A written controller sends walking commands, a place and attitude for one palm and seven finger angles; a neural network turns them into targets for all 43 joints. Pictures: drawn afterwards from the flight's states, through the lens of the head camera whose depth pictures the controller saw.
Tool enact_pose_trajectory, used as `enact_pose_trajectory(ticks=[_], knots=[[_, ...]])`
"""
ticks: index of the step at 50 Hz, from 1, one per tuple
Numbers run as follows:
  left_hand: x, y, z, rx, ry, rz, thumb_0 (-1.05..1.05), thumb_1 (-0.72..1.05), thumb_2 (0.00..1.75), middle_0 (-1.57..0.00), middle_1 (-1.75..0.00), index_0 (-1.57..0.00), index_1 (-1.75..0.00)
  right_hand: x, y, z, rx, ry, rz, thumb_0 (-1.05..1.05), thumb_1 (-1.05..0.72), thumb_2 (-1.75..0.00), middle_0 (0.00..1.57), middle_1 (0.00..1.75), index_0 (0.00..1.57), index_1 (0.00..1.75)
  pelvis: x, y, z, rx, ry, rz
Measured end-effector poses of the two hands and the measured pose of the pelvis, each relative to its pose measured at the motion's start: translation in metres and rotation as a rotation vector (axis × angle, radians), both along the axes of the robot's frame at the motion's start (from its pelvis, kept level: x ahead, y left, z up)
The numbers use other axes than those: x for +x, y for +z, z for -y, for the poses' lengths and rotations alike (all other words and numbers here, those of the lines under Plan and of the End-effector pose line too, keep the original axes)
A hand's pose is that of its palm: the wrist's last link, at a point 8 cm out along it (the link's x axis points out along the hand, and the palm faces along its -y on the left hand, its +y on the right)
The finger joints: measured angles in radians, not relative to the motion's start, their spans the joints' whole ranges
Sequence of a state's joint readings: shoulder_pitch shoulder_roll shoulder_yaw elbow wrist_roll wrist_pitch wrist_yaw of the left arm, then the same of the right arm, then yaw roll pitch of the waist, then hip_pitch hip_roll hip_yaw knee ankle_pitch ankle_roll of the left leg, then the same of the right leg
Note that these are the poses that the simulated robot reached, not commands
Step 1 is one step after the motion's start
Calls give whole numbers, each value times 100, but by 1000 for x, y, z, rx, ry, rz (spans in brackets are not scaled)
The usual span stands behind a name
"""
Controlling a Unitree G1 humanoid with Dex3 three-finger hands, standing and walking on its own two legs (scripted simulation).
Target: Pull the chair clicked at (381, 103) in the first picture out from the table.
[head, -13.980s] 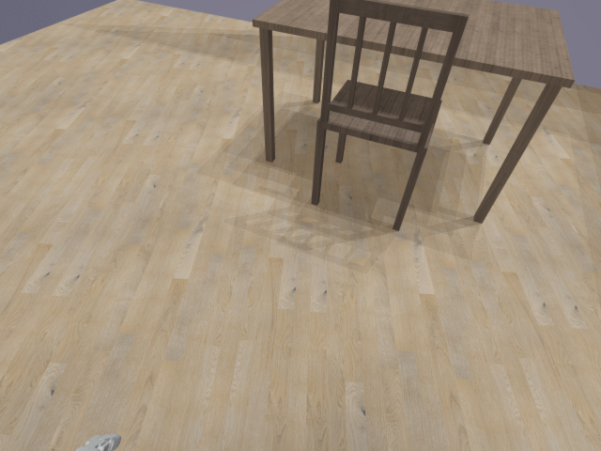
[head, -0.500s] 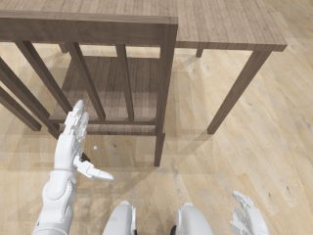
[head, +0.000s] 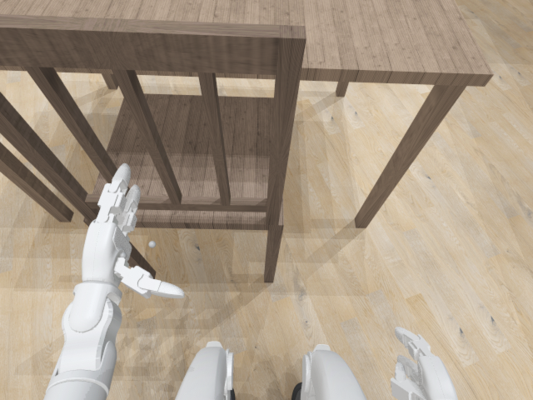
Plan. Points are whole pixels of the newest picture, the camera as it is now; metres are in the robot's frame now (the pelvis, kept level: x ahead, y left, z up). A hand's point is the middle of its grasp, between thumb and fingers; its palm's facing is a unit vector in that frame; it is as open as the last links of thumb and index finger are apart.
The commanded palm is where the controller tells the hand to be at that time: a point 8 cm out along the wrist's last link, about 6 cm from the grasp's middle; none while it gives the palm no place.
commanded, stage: aim the fingers beside a spindle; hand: left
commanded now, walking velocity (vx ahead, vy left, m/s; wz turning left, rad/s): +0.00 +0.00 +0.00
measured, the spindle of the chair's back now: (156, 149) +0.48 +0.19 +0.05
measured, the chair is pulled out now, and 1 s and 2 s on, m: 0.00 0.00 0.00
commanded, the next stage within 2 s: push the fingers through the gap in 1.88 s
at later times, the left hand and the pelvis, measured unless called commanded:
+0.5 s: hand (168, 254) +0.32 +0.15 +0.01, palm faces -0.04 -1.00 -0.01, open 16.9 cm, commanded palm +0.30 +0.21 +0.03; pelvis +0.00 +0.00 +0.00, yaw +0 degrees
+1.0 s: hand (166, 247) +0.32 +0.15 +0.03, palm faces -0.01 -1.00 -0.05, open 16.9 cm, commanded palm +0.30 +0.21 +0.02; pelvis +0.00 +0.00 +0.00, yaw +0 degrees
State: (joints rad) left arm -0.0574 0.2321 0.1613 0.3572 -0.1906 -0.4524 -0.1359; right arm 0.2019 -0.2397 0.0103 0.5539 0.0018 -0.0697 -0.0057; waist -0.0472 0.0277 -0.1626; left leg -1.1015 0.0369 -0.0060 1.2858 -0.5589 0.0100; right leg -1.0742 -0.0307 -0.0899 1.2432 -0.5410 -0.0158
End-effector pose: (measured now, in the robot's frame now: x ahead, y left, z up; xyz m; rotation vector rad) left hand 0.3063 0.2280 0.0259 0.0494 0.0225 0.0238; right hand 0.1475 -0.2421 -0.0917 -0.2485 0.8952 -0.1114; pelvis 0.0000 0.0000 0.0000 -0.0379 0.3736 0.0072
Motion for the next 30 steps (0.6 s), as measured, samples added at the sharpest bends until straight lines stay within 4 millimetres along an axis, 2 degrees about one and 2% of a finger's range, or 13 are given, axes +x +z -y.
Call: enact_pose_trajectory(ticks=[9, 15, 19, 25, 30], knots=[[-4, -10, 26, -39, -82, -34, -1, -50, 30, -6, -8, -6, -8, 0, 2, 0, -20, -5, 8, 1, -90, -90, 20, 30, 20, 30, 0, 0, -4, -2, 1, -3], [8, 1, 15, 0, -20, 32, -2, -50, 30, -7, -8, -6, -8, 0, 0, -1, -13, -3, 3, 1, -90, -90, 20, 30, 20, 30, -1, -2, -3, 1, -5, -5], [8, 0, 7, 3, -16, -3, -1, -50, 30, -7, -8, -6, -8, -1, -1, -3, 4, -3, -9, 1, -90, -90, 20, 30, 20, 30, 0, 0, -3, 1, -4, -6], [-7, -10, 21, -36, -62, -63, -1, -50, 30, -6, -8, -6, -8, 0, 2, -2, 2, -8, -8, 1, -90, -90, 20, 30, 20, 30, 3, 3, -4, 0, -1, -3], [-10, 2, 25, -20, -48, 7, -2, -50, 30, -7, -8, -6, -8, 3, 4, -1, -9, -3, 6, 1, -90, -90, 20, 30, 20, 30, 4, 3, -3, 2, -2, 4]])
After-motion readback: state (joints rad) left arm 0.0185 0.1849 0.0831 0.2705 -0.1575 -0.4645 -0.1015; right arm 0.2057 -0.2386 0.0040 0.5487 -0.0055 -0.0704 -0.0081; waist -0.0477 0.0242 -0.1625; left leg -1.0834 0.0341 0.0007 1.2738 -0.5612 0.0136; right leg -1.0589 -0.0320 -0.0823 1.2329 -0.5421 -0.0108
